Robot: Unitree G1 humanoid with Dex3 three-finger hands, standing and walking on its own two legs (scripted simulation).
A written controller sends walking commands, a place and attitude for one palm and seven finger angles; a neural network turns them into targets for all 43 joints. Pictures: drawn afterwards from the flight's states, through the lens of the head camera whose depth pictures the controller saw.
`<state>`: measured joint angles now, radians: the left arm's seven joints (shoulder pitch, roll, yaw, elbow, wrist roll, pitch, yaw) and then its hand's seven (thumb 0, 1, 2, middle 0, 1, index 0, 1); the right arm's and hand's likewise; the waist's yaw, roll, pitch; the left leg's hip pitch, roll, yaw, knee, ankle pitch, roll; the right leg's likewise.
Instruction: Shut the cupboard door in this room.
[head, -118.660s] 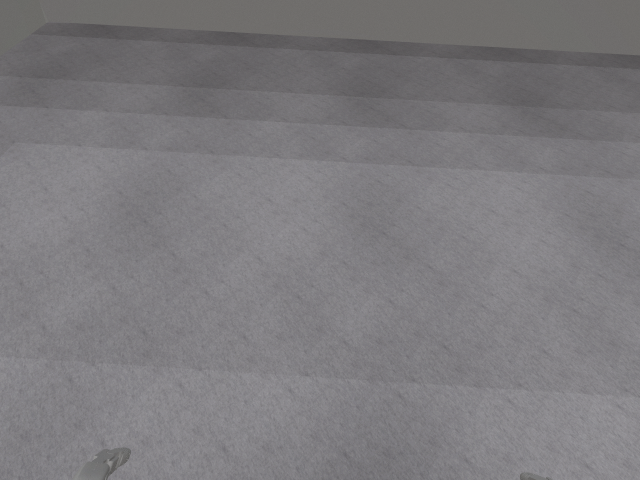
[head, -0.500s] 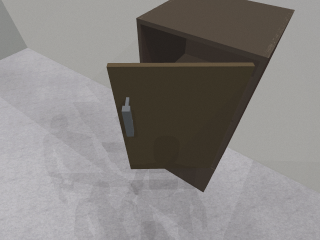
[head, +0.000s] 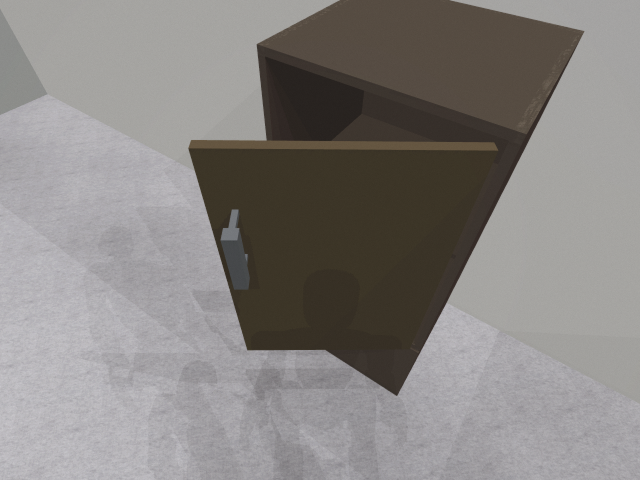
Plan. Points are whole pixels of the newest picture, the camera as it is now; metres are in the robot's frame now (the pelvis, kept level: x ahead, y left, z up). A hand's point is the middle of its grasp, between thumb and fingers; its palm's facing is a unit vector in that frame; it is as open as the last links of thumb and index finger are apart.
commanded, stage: look again from close up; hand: left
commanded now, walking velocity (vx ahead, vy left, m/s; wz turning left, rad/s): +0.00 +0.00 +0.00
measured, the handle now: (238, 250) +0.43 +0.16 +0.01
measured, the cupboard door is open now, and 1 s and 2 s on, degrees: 35 35 35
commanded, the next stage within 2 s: raise the hand and make a fist in 0.08 s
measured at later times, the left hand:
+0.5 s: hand (207, 439) +0.17 +0.15 -0.02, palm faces +0.07 -1.00 +0.00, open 6.6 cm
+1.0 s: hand (184, 448) +0.16 +0.18 -0.04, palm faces +0.09 -1.00 +0.01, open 4.2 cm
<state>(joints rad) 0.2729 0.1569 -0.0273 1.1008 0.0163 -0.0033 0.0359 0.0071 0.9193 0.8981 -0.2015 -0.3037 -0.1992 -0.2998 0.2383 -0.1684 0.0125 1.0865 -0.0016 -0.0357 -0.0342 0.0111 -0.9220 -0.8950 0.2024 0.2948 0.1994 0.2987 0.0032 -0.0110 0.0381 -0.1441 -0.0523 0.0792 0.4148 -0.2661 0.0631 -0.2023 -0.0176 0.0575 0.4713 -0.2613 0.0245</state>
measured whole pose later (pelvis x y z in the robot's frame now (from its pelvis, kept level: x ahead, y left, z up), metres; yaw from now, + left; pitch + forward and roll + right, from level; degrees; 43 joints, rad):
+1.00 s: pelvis -0.05 -0.03 -0.08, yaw +2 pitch +13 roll -1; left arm 0.39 0.22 0.18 -0.04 -0.31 -0.24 -0.24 0.01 0.90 0.90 -0.78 -0.93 -0.77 -0.93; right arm 0.29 -0.17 0.03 0.52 0.04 -0.20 -0.06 0.02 -0.90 -0.89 0.21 0.30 0.20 0.30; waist -0.01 0.03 -0.12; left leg -0.85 0.00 0.00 1.13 -0.51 0.02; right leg -0.85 0.01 -0.06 1.09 -0.46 -0.03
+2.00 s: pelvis -0.03 -0.02 -0.06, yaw +3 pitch +11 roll -2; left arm 0.39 0.25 0.14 -0.08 -0.29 -0.31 -0.22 0.01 0.90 0.90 -1.30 -1.50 -1.30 -1.50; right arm 0.29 -0.26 0.03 0.48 0.04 -0.17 -0.05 0.02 -0.91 -0.90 0.20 0.30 0.20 0.30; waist 0.00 0.03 -0.11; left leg -0.72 -0.01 -0.01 1.02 -0.49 0.02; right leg -0.71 0.01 -0.07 0.98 -0.45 -0.03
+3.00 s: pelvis -0.04 -0.02 -0.06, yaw +2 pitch +12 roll -1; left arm -0.12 0.18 0.06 0.28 -0.18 -0.29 -0.07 0.01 0.90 0.90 -1.30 -1.50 -1.30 -1.50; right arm 0.25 -0.24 0.03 0.56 0.03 -0.11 -0.03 0.02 -0.91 -0.90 0.20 0.30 0.20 0.30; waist -0.02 0.03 -0.10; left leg -0.74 -0.02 0.01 1.01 -0.47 0.03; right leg -0.75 0.00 -0.05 0.98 -0.44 -0.02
